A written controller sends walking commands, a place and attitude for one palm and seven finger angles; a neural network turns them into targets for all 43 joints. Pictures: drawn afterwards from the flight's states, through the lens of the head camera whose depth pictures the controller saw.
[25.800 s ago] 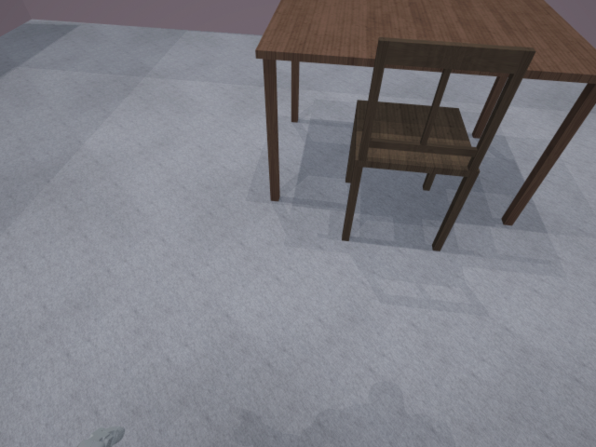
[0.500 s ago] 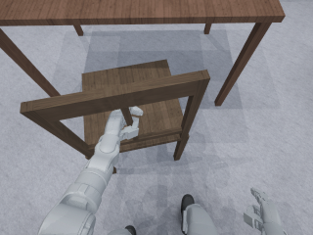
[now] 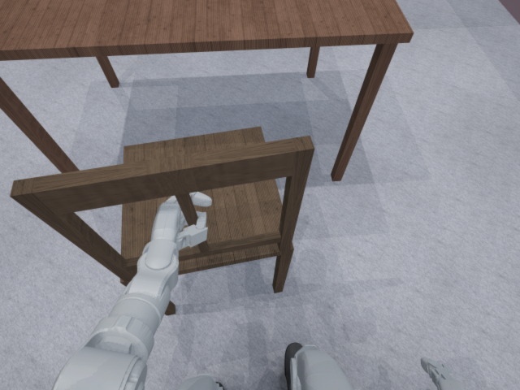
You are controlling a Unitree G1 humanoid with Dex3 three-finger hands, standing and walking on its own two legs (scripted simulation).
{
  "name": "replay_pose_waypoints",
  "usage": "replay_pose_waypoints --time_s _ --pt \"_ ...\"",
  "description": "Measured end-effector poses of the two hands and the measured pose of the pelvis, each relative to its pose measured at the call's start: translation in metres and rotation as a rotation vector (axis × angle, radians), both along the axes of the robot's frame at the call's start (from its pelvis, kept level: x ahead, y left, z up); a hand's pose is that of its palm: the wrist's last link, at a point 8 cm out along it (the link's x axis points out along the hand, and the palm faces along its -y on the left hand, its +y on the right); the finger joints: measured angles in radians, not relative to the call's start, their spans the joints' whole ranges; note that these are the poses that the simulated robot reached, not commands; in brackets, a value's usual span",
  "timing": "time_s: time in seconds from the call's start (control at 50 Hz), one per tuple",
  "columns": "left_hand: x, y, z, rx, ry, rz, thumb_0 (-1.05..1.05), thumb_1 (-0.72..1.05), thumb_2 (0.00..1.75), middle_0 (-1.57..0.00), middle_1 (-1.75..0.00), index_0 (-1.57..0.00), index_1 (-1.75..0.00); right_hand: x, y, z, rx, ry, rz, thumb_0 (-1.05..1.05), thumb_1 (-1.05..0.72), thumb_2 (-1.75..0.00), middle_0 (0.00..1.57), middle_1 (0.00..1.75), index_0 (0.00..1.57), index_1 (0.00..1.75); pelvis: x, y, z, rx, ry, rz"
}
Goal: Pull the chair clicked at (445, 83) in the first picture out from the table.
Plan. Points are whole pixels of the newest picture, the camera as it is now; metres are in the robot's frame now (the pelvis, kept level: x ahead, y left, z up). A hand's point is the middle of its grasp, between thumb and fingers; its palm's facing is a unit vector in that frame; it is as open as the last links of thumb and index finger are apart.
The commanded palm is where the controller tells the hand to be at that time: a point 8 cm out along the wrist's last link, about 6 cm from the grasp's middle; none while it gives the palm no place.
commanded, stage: step backward, pulling the chair out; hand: left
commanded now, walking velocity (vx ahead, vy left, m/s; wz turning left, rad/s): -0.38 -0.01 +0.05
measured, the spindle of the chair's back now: (194, 223) +0.40 +0.11 -0.09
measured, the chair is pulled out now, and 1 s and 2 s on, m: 0.30 0.46 0.55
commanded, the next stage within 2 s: stop walking, hand still on the chair in 1.34 s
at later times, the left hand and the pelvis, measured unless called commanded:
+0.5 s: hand (196, 276) +0.29 +0.10 -0.05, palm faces -0.07 -0.98 -0.17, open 5.1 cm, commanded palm +0.28 +0.15 -0.05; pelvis -0.06 +0.00 +0.01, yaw +0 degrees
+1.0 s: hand (188, 327) +0.21 +0.10 -0.05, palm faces -0.11 -0.98 -0.16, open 5.1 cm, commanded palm +0.21 +0.16 -0.05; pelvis -0.14 +0.01 +0.01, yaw +0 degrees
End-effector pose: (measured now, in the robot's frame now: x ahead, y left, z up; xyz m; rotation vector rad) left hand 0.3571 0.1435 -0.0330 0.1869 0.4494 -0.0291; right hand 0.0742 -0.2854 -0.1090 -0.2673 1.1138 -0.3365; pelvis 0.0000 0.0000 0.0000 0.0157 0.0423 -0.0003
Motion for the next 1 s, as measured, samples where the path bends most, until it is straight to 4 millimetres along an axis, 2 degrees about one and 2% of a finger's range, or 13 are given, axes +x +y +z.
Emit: replay_pose_waypoints --time_s 0.06,0.16,0.3,0.36,0.44,0.52,0.58,0.66,0.8,0.86,0.92,1.0 --pt "-0.012 0.001 0.0 0.003 0.001 0.007 0.01 0.74 0.8 -0.22 -1.16 -0.43 -1.45 -0.013 0.001 -0.002 0.032 0.028 0.003 0.0 -0.91 -0.89 0.2 0.3 0.2 0.3 0.0 -0.007 0.002 -0.012 0.016 0.003" --pt "-0.028 0.0 0.001 0.003 0.007 0.027 0.01 0.73 0.81 -0.23 -1.15 -0.45 -1.45 -0.027 0.008 -0.012 0.088 0.069 0.02 0.0 -0.91 -0.89 0.2 0.3 0.2 0.3 -0.017 -0.014 0.006 -0.025 0.007 0.012" --pt "-0.044 0.0 0.002 0.002 0.015 0.005 0.01 0.73 0.8 -0.23 -1.15 -0.48 -1.45 -0.026 0.02 -0.014 0.064 0.019 0.057 0.0 -0.9 -0.89 0.2 0.3 0.2 0.3 -0.045 0.001 0.003 -0.031 0.026 0.041" --pt "-0.054 0.002 0.002 -0.006 0.016 -0.008 0.01 0.74 0.8 -0.21 -1.16 -0.47 -1.45 -0.028 0.029 -0.006 0.061 -0.009 0.049 0.0 -0.9 -0.89 0.2 0.3 0.2 0.3 -0.056 0.005 0.005 -0.003 0.011 0.019" --pt "-0.071 0.004 0.002 0.0 0.013 -0.02 0.01 0.75 0.79 -0.21 -1.17 -0.46 -1.45 -0.032 0.039 -0.001 0.086 -0.045 0.061 0.0 -0.9 -0.89 0.2 0.3 0.2 0.3 -0.06 0.003 0.006 0.004 0.013 0.005" --pt "-0.085 0.004 0.002 0.004 0.012 0.004 0.02 0.73 0.8 -0.23 -1.16 -0.46 -1.45 -0.038 0.045 -0.01 0.145 -0.035 0.08 0.0 -0.9 -0.89 0.2 0.3 0.2 0.3 -0.064 -0.006 0.006 -0.018 0.011 -0.009" --pt "-0.093 0.002 0.002 0.008 0.018 0.024 0.02 0.72 0.81 -0.24 -1.14 -0.47 -1.45 -0.049 0.042 -0.015 0.169 -0.018 0.078 0.0 -0.9 -0.89 0.2 0.3 0.2 0.3 -0.074 -0.014 0.009 -0.033 -0.005 0.004" --pt "-0.1 0.0 0.003 0.005 0.031 0.041 0.03 0.72 0.81 -0.24 -1.13 -0.48 -1.45 -0.065 0.029 -0.012 0.135 -0.006 0.067 0.0 -0.9 -0.89 0.2 0.3 0.2 0.3 -0.09 -0.014 0.01 -0.013 0.005 0.015" --pt "-0.116 0.003 0.003 0.0 0.021 0.0 0.02 0.73 0.8 -0.22 -1.16 -0.49 -1.45 -0.094 0.011 -0.003 0.018 -0.002 0.058 0.0 -0.9 -0.89 0.2 0.3 0.2 0.3 -0.118 0.006 0.005 -0.027 0.028 0.045" --pt "-0.127 0.006 0.002 -0.02 0.008 -0.023 0.01 0.74 0.79 -0.2 -1.18 -0.48 -1.45 -0.109 0.016 0.006 -0.012 0.006 0.039 0.0 -0.91 -0.89 0.2 0.3 0.2 0.3 -0.132 0.014 0.006 -0.008 0.013 0.032" --pt "-0.14 0.01 0.002 -0.027 0.003 -0.038 0.01 0.75 0.78 -0.19 -1.19 -0.46 -1.45 -0.123 0.027 0.012 0.002 0.001 0.037 0.0 -0.91 -0.89 0.2 0.3 0.2 0.3 -0.138 0.017 0.008 -0.005 0.012 0.009" --pt "-0.157 0.013 0.003 -0.01 0.02 -0.041 0.02 0.75 0.79 -0.19 -1.19 -0.46 -1.45 -0.137 0.046 0.004 0.088 0.018 0.042 0.0 -0.9 -0.89 0.2 0.3 0.2 0.3 -0.139 0.013 0.011 -0.033 0.025 -0.005"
